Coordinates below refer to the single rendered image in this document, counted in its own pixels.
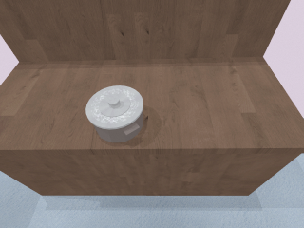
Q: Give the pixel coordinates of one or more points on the pot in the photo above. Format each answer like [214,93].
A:
[123,134]

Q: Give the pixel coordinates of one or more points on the table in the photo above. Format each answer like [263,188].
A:
[216,120]

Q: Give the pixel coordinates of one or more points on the lid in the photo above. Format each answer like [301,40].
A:
[104,116]

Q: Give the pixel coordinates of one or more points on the knob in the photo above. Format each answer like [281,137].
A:
[113,100]

